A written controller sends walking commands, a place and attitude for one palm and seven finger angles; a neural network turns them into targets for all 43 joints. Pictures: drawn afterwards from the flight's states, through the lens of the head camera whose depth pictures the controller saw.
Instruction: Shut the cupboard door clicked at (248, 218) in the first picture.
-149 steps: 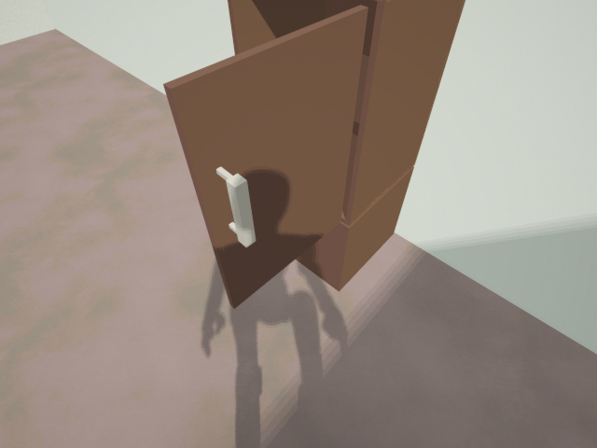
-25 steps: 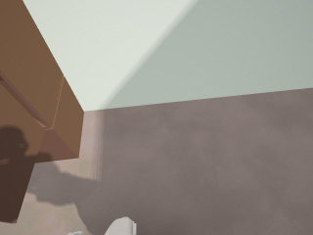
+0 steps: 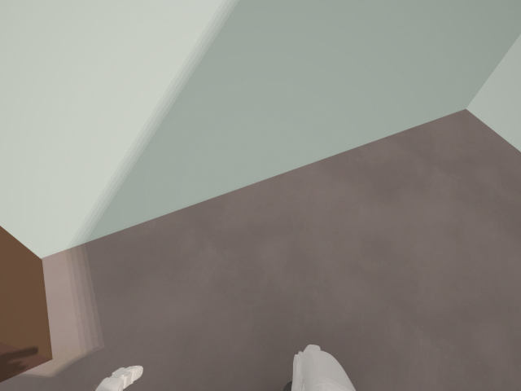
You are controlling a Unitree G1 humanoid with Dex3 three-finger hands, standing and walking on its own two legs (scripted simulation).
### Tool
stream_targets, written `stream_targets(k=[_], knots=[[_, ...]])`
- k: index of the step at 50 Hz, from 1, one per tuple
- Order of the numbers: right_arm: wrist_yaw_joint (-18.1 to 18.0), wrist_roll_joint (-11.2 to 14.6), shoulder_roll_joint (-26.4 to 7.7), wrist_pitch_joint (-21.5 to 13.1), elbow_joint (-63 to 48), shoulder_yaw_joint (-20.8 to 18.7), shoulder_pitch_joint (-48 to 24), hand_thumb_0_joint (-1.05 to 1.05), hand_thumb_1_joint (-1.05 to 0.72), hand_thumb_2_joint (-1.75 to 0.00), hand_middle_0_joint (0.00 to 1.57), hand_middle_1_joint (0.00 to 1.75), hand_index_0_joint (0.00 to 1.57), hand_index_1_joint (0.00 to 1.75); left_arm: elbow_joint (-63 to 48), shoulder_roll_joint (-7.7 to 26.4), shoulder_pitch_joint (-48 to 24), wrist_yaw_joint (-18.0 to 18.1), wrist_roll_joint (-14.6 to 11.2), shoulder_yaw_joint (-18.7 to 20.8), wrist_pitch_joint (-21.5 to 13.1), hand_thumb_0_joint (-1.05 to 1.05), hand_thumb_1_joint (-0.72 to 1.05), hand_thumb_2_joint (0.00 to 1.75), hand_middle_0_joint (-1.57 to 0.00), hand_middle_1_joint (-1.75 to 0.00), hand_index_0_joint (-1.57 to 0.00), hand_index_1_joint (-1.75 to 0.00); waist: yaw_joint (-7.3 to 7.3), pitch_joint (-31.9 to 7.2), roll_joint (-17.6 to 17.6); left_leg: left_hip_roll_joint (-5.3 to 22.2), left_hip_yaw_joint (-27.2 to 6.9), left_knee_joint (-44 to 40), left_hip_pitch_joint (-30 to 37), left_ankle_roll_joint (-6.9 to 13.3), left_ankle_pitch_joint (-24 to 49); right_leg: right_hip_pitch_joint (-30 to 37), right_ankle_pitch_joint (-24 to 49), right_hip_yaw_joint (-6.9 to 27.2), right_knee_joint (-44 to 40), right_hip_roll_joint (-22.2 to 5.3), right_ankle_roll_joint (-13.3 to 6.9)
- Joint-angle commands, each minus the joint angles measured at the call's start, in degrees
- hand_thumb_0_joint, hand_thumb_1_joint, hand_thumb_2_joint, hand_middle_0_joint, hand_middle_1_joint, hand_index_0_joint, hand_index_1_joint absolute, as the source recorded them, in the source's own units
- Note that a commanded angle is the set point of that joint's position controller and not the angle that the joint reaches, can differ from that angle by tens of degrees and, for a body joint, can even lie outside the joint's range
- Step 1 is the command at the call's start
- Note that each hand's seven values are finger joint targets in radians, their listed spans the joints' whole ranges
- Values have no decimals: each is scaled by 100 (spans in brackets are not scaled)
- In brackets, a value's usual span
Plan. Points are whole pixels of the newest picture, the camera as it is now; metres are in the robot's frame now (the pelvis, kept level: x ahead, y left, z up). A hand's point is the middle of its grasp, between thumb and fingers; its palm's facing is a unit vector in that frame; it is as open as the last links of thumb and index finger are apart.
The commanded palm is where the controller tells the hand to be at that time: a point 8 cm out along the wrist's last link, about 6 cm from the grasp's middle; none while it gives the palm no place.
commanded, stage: walk to a spot facing it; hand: left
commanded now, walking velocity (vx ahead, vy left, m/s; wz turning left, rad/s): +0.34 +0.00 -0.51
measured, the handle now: out of the picture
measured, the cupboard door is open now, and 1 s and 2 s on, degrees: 87 87 87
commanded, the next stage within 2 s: turn to face it in 0.68 s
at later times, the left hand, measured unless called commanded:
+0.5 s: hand (202, 317) +0.26 +0.12 -0.16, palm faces -0.12 -0.96 -0.24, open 7.2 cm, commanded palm none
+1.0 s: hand (230, 199) +0.54 +0.09 -0.17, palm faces -0.18 -0.96 -0.20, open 7.3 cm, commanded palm none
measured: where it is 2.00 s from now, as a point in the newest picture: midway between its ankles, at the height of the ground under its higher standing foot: (293, 288)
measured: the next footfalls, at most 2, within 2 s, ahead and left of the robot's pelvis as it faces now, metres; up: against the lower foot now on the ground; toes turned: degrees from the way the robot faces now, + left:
right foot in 0.14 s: +0.19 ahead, -0.10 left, +0.00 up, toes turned -11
left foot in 0.74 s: +0.50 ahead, +0.00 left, +0.00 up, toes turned -7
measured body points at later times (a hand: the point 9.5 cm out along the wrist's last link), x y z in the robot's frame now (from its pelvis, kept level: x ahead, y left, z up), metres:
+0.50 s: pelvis +0.22 -0.07 +0.00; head +0.25 -0.10 +0.45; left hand +0.26 +0.17 -0.14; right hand +0.28 -0.32 -0.15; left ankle +0.33 +0.08 -0.67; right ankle +0.15 -0.10 -0.74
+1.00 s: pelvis +0.45 -0.08 +0.00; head +0.50 -0.08 +0.45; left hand +0.55 +0.14 -0.16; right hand +0.39 -0.32 -0.15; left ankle +0.46 +0.00 -0.74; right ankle +0.45 -0.24 -0.69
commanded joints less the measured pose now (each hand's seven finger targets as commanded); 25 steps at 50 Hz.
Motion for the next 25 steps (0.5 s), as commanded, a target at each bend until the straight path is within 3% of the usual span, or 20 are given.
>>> stream_targets(k=[1, 3, 4, 5, 6, 7, 8, 9, 11, 12, 13, 14, 17, 20, 25], knots=[[-42, -48, -893, -54, -7, -212, 698, 0, -90, -90, 20, 30, 20, 30, -694, -36, -946, -42, -53, -104, -235, 0, 90, 90, -20, -30, -20, -30, -216, 120, 1016, 1394, -321, -196, 460, 411, 4544, 188, -260, -464, -1479, 177, -197], [-46, -26, -1110, -51, -7, -255, 469, 0, -90, -90, 20, 30, 20, 30, -551, 100, -449, -2, -68, -43, -252, 0, 90, 90, -20, -30, -20, -30, 79, -178, 1022, 1585, -187, 347, 465, 469, 5761, 1069, -553, -514, -1747, 368, -414], [-43, -8, -1213, -43, -49, -279, 304, 0, -90, -90, 20, 30, 20, 30, -425, 206, 38, 30, -72, -1, -280, 0, 90, 90, -20, -30, -20, -30, 326, -405, 1038, 1575, -142, 905, 361, 433, 6164, 1727, -665, -530, -1899, 466, -520], [-28, 35, -1275, -35, -111, -283, 60, 0, -90, -90, 20, 30, 20, 30, -193, 360, 812, 67, -56, 59, -325, 0, 90, 90, -20, -30, -20, -30, 703, -751, 929, 1432, -3, 1839, -79, 304, 6058, 2881, -480, -543, -2220, 572, -632], [48, 110, -1183, -33, -216, -269, -144, 0, -90, -90, 20, 30, 20, 30, 82, 745, 1778, 129, -19, 169, -389, 0, 90, 90, -20, -30, -20, -30, 1178, -1246, 325, 1108, 156, 3315, -1259, 80, 4786, 4566, -215, 79, -2673, 97, -901], [71, 223, -722, -27, -413, -206, 32, 0, -90, -90, 20, 30, 20, 30, 198, 1429, 2361, 237, -40, 337, -441, 0, 90, 90, -20, -30, -20, -30, 1235, -1985, -1186, -112, -84, 5532, -3292, -275, -995, 6029, 213, 3336, -3284, -1782, -1658], [77, 204, -849, 13, -571, -246, -472, 0, -90, -90, 20, 30, 20, 30, 150, 1621, 2116, 335, -197, 355, -397, 0, 90, 90, -20, -30, -20, -30, 1103, -1679, -1100, -59, -1150, 6401, -3930, -129, -1358, 5499, 141, 4099, -4081, -2116, -1777], [100, 171, -803, 34, -588, -312, -670, 0, -90, -90, 20, 30, 20, 30, 34, 1398, 1524, 360, -241, 301, -366, 0, 90, 90, -20, -30, -20, -30, 784, -584, -407, 309, -1436, 6333, -4195, -92, -632, 4576, -238, 3322, -4368, -2024, -1673], [92, 91, -743, 115, -386, -322, -653, 0, -90, -90, 20, 30, 20, 30, -173, 779, 743, 395, -196, 94, -473, 0, 90, 90, -20, -30, -20, -30, 245, -329, -135, 532, -1561, 5706, -3457, -172, 136, 3013, 232, 2344, -4484, -1409, -1112], [99, 54, -645, 181, -256, -308, -492, 0, -90, -90, 20, 30, 20, 30, -192, 628, 650, 399, -173, 39, -544, 0, 90, 90, -20, -30, -20, -30, 93, -276, -92, 566, -1532, 5349, -3106, -191, 307, 2585, 625, 1888, -4576, -1198, -961], [115, 37, -539, 240, -180, -287, -312, 0, -90, -90, 20, 30, 20, 30, -140, 553, 674, 396, -152, 23, -602, 0, 90, 90, -20, -30, -20, -30, -19, -351, -37, 522, -1482, 5098, -2975, -204, 419, 2489, 966, 1637, -4588, -1035, -880], [132, 25, -484, 279, -135, -279, -158, 0, -90, -90, 20, 30, 20, 30, -88, 555, 693, 388, -139, 23, -634, 0, 90, 90, -20, -30, -20, -30, -116, -488, -99, 500, -1440, 4832, -2937, -222, 475, 2552, 1116, 1402, -4549, -928, -899], [167, 34, -448, 318, -148, -306, -352, 0, -90, -90, 20, 30, 20, 30, 149, 469, 1070, 368, -160, 35, -728, 0, 90, 90, -20, -30, -20, -30, -64, -618, -249, 397, -1385, 4308, -3286, -273, 889, 3069, 1812, 1198, -4526, -622, -608], [192, 44, -455, 303, -353, -317, -1003, 0, -90, -90, 20, 30, 20, 30, 361, 293, 1492, 386, -171, -3, -771, 0, 90, 90, -20, -30, -20, -30, 108, -507, -303, 339, -1356, 3929, -3779, -280, 1123, 3626, 2535, 1219, -4460, -615, -462], [264, 78, -476, 258, -612, -301, -2049, 0, -90, -90, 20, 30, 20, 30, 677, 206, 2083, 461, -155, -120, -804, 0, 90, 90, -20, -30, -20, -30, 344, -141, -424, 191, -1248, 3368, -4199, -199, 1186, 4235, 3308, 1383, -4438, -783, -537]])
